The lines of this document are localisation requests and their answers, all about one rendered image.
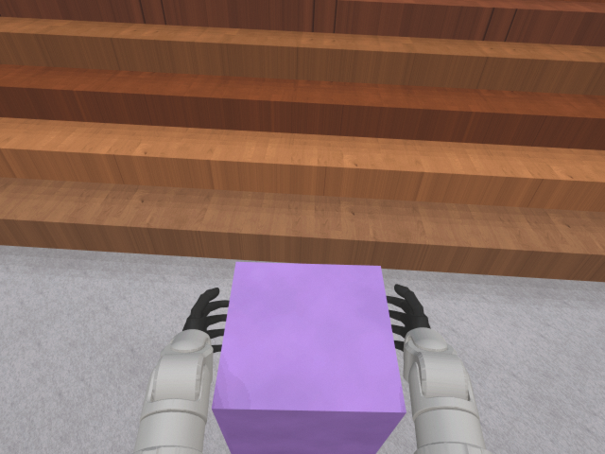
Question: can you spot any robot right hand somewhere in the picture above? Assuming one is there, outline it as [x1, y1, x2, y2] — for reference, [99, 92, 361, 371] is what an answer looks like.
[387, 284, 431, 352]

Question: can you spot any right robot forearm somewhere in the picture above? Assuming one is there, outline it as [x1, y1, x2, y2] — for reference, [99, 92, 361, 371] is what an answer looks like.
[403, 327, 492, 454]

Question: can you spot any carton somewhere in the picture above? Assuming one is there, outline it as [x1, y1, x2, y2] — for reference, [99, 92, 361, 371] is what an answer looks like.
[212, 262, 406, 454]

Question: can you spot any left robot forearm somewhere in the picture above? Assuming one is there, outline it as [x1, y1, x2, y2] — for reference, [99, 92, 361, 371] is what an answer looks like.
[132, 329, 214, 454]

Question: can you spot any robot left hand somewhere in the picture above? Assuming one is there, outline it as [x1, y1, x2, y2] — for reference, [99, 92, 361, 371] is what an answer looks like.
[182, 288, 230, 353]

